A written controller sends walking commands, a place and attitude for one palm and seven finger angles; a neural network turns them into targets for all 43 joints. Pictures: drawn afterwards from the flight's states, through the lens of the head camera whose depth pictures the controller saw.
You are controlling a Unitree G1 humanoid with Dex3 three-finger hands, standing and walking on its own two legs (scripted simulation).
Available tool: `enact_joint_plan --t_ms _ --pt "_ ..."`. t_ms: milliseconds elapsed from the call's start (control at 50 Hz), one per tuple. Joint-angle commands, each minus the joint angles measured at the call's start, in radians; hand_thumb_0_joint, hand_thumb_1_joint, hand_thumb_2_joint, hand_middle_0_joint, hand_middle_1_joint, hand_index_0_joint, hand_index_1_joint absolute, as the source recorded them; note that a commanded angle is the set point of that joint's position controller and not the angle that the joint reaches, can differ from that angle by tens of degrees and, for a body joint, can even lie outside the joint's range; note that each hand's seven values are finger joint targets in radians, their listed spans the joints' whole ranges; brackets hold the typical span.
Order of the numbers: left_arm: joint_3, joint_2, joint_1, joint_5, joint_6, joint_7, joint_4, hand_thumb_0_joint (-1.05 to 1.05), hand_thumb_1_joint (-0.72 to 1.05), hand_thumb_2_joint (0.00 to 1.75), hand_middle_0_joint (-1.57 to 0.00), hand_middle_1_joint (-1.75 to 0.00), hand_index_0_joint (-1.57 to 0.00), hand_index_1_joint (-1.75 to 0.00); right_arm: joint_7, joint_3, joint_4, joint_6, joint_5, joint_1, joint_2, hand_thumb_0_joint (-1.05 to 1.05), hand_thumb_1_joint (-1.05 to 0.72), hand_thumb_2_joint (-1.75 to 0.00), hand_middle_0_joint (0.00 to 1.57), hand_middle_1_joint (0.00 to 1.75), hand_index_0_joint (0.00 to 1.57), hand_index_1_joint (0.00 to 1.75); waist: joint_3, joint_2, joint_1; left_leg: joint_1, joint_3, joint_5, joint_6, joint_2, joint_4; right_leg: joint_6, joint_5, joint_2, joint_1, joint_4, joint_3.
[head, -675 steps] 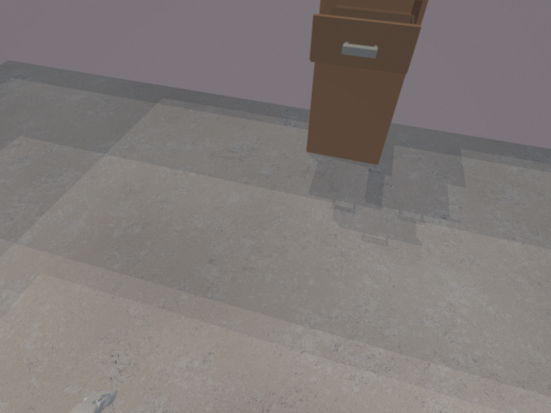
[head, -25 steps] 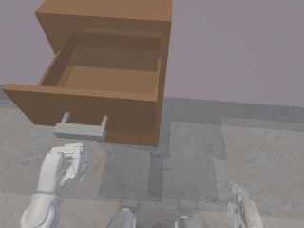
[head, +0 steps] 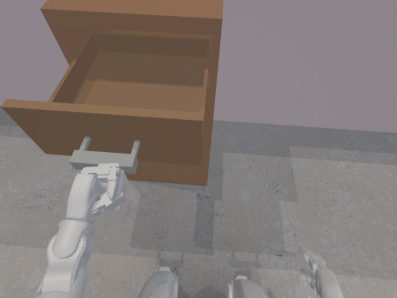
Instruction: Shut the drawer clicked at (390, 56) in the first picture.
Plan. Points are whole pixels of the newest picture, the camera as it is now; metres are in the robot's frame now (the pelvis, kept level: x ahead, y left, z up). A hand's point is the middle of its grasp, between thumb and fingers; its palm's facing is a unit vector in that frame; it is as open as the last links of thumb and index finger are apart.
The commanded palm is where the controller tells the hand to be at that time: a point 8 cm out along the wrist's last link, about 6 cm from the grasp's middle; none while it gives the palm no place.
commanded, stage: push the drawer shut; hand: left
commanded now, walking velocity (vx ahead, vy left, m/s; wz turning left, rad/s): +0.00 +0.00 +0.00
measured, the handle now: (108, 152) +0.38 +0.20 +0.06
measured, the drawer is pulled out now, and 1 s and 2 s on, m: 0.27 0.13 0.01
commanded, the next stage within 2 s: none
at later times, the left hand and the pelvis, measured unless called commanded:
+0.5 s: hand (132, 154) +0.38 +0.15 +0.05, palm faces -0.07 -1.00 -0.05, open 3.2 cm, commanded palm +0.37 +0.21 +0.06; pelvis -0.01 +0.00 +0.00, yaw -1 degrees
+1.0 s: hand (137, 134) +0.43 +0.15 +0.05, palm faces -0.07 -1.00 -0.05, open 3.2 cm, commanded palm +0.43 +0.20 +0.06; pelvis +0.00 +0.01 +0.00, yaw -2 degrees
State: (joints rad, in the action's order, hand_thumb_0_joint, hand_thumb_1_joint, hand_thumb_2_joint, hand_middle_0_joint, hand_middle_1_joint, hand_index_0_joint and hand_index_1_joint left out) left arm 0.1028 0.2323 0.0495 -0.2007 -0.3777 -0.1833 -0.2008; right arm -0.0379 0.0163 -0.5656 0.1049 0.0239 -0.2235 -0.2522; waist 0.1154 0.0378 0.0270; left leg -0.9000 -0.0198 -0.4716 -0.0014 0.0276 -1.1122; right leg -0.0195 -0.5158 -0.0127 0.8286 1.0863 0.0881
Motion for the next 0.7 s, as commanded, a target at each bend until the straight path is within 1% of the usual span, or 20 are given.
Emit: enact_joint_plan --t_ms 0,40,80,160,180,200,220,280,300,320,340,440,460,480,540,580,620,640,660,680 --pt "0.06 0.135 -0.385 -0.015 -0.053 0.007 0.165 0.0 0.9 0.9 -1.4 -1.6 -1.4 -1.6 -0.017 -0.049 0.12 0.048 0.007 0.019 -0.136 0.0 -0.9 -0.9 0.2 0.3 0.2 0.3 0.292 0.004 0.057 0.221 -0.02 0.117 -0.026 -0.02 0.162 0.002 0.129 0.019 -0.083 -0.192 -0.06" --pt "0.051 0.131 -0.452 -0.019 -0.046 0.009 0.155 0.0 0.9 0.9 -1.4 -1.6 -1.4 -1.6 -0.021 -0.047 0.112 0.048 0.009 0.017 -0.137 0.0 -0.9 -0.9 0.2 0.3 0.2 0.3 0.305 0.026 0.063 0.235 -0.02 0.106 -0.027 -0.022 0.166 0.002 0.123 0.018 -0.082 -0.199 -0.062" --pt "0.077 0.162 -0.483 -0.022 -0.039 0.013 0.12 0.0 0.9 0.9 -1.4 -1.6 -1.4 -1.6 -0.024 -0.045 0.105 0.046 0.009 0.01 -0.142 0.0 -0.9 -0.9 0.2 0.3 0.2 0.3 0.317 -0.005 0.064 0.218 -0.019 0.104 -0.029 -0.022 0.165 0.004 0.118 0.018 -0.101 -0.204 -0.068" --pt "0.072 0.149 -0.576 -0.022 -0.03 0.017 0.037 0.0 0.9 0.9 -1.4 -1.6 -1.4 -1.6 -0.024 -0.04 0.097 0.041 0.012 0.01 -0.139 0.0 -0.9 -0.9 0.2 0.3 0.2 0.3 0.294 0.007 0.064 0.215 -0.02 0.073 -0.024 -0.024 0.178 0.003 0.091 0.018 -0.087 -0.213 -0.067" --pt "0.087 0.173 -0.603 -0.018 -0.034 0.023 0.017 0.0 0.9 0.9 -1.4 -1.6 -1.4 -1.6 -0.025 -0.04 0.09 0.04 0.011 0.005 -0.143 0.0 -0.9 -0.9 0.2 0.3 0.2 0.3 0.293 -0.008 0.07 0.204 -0.022 0.067 -0.026 -0.022 0.174 0.003 0.083 0.019 -0.086 -0.211 -0.069" --pt "0.081 0.155 -0.607 -0.018 -0.034 0.022 -0.003 0.0 0.9 0.9 -1.4 -1.6 -1.4 -1.6 -0.024 -0.04 0.092 0.038 0.01 0.002 -0.14 0.0 -0.9 -0.9 0.2 0.3 0.2 0.3 0.304 -0.013 0.066 0.21 -0.02 0.071 -0.026 -0.023 0.178 0.004 0.087 0.019 -0.091 -0.214 -0.07" --pt "0.092 0.17 -0.627 -0.017 -0.035 0.024 -0.027 0.0 0.9 0.9 -1.4 -1.6 -1.4 -1.6 -0.023 -0.041 0.089 0.035 0.012 -0.001 -0.142 0.0 -0.9 -0.9 0.2 0.3 0.2 0.3 0.292 -0.016 0.068 0.205 -0.018 0.071 -0.025 -0.023 0.179 0.004 0.088 0.019 -0.09 -0.218 -0.072" --pt "0.101 0.187 -0.683 -0.006 -0.042 0.025 -0.074 0.0 0.9 0.9 -1.4 -1.6 -1.4 -1.6 -0.019 -0.041 0.085 0.028 0.009 -0.017 -0.145 0.0 -0.9 -0.9 0.2 0.3 0.2 0.3 0.312 0.002 0.066 0.213 -0.019 0.088 -0.024 -0.023 0.179 0.001 0.106 0.02 -0.091 -0.208 -0.069" --pt "0.095 0.175 -0.691 -0.001 -0.043 0.023 -0.093 0.0 0.9 0.9 -1.4 -1.6 -1.4 -1.6 -0.016 -0.041 0.085 0.025 0.008 -0.019 -0.143 0.0 -0.9 -0.9 0.2 0.3 0.2 0.3 0.318 0.018 0.062 0.224 -0.019 0.093 -0.022 -0.024 0.18 0.0 0.111 0.021 -0.084 -0.206 -0.069" --pt "0.09 0.17 -0.724 -0.003 -0.045 0.025 -0.101 0.0 0.9 0.9 -1.4 -1.6 -1.4 -1.6 -0.014 -0.042 0.081 0.022 0.008 -0.025 -0.143 0.0 -0.9 -0.9 0.2 0.3 0.2 0.3 0.319 0.008 0.071 0.227 -0.019 0.095 -0.022 -0.023 0.18 0.002 0.118 0.02 -0.082 -0.208 -0.066" --pt "0.111 0.191 -0.732 0.001 -0.048 0.028 -0.119 0.0 0.9 0.9 -1.4 -1.6 -1.4 -1.6 -0.014 -0.045 0.076 0.02 0.006 -0.034 -0.146 0.0 -0.9 -0.9 0.2 0.3 0.2 0.3 0.33 0.0 0.066 0.23 -0.019 0.113 -0.022 -0.022 0.179 0.001 0.135 0.021 -0.091 -0.206 -0.068" --pt "0.111 0.181 -0.756 0.009 -0.059 0.029 -0.167 0.0 0.9 0.9 -1.4 -1.6 -1.4 -1.6 -0.001 -0.049 0.075 0.002 0.001 -0.061 -0.147 0.0 -0.9 -0.9 0.2 0.3 0.2 0.3 0.357 0.01 0.06 0.249 -0.016 0.171 -0.018 -0.021 0.182 -0.001 0.195 0.023 -0.107 -0.197 -0.064" --pt "0.133 0.201 -0.761 0.008 -0.06 0.032 -0.183 0.0 0.9 0.9 -1.4 -1.6 -1.4 -1.6 0.001 -0.052 0.069 -0.003 0.001 -0.067 -0.149 0.0 -0.9 -0.9 0.2 0.3 0.2 0.3 0.361 -0.019 0.062 0.241 -0.014 0.168 -0.02 -0.019 0.18 0.001 0.196 0.024 -0.115 -0.201 -0.066" --pt "0.152 0.224 -0.753 0.011 -0.063 0.031 -0.195 0.0 0.9 0.9 -1.4 -1.6 -1.4 -1.6 0.001 -0.052 0.071 -0.006 -0.001 -0.071 -0.152 0.0 -0.9 -0.9 0.2 0.3 0.2 0.3 0.363 -0.007 0.053 0.239 -0.013 0.182 -0.022 -0.02 0.179 -0.002 0.21 0.026 -0.12 -0.195 -0.065" --pt "0.138 0.201 -0.784 0.017 -0.076 0.031 -0.199 0.0 0.9 0.9 -1.4 -1.6 -1.4 -1.6 0.006 -0.055 0.066 -0.018 -0.002 -0.085 -0.147 0.0 -0.9 -0.9 0.2 0.3 0.2 0.3 0.386 0.015 0.058 0.268 -0.012 0.225 -0.017 -0.018 0.179 -0.003 0.255 0.024 -0.117 -0.185 -0.061" --pt "0.128 0.191 -0.817 0.02 -0.078 0.035 -0.232 0.0 0.9 0.9 -1.4 -1.6 -1.4 -1.6 0.009 -0.056 0.06 -0.022 -0.002 -0.096 -0.151 0.0 -0.9 -0.9 0.2 0.3 0.2 0.3 0.362 0.011 0.07 0.275 -0.02 0.23 -0.017 -0.015 0.178 -0.004 0.247 0.03 -0.083 -0.182 -0.054" --pt "0.146 0.211 -0.854 0.024 -0.082 0.04 -0.265 0.0 0.9 0.9 -1.4 -1.6 -1.4 -1.6 0.009 -0.058 0.047 -0.031 -0.004 -0.105 -0.153 0.0 -0.9 -0.9 0.2 0.3 0.2 0.3 0.356 -0.009 0.077 0.262 -0.018 0.215 -0.017 -0.013 0.176 -0.001 0.238 0.028 -0.08 -0.186 -0.057" --pt "0.147 0.213 -0.871 0.024 -0.088 0.039 -0.256 0.0 0.9 0.9 -1.4 -1.6 -1.4 -1.6 0.01 -0.059 0.048 -0.033 -0.004 -0.105 -0.152 0.0 -0.9 -0.9 0.2 0.3 0.2 0.3 0.371 0.006 0.075 0.26 -0.013 0.214 -0.019 -0.016 0.173 0.0 0.243 0.028 -0.09 -0.187 -0.063" --pt "0.156 0.221 -0.867 0.027 -0.089 0.04 -0.275 0.0 0.9 0.9 -1.4 -1.6 -1.4 -1.6 0.01 -0.059 0.046 -0.036 -0.005 -0.113 -0.152 0.0 -0.9 -0.9 0.2 0.3 0.2 0.3 0.375 -0.015 0.074 0.255 -0.013 0.225 -0.02 -0.016 0.173 -0.001 0.257 0.029 -0.105 -0.186 -0.063" --pt "0.174 0.242 -0.876 0.028 -0.094 0.04 -0.28 0.0 0.9 0.9 -1.4 -1.6 -1.4 -1.6 0.008 -0.06 0.046 -0.038 -0.006 -0.117 -0.157 0.0 -0.9 -0.9 0.2 0.3 0.2 0.3 0.386 -0.007 0.073 0.259 -0.012 0.24 -0.022 -0.016 0.167 -0.001 0.271 0.03 -0.102 -0.181 -0.065"
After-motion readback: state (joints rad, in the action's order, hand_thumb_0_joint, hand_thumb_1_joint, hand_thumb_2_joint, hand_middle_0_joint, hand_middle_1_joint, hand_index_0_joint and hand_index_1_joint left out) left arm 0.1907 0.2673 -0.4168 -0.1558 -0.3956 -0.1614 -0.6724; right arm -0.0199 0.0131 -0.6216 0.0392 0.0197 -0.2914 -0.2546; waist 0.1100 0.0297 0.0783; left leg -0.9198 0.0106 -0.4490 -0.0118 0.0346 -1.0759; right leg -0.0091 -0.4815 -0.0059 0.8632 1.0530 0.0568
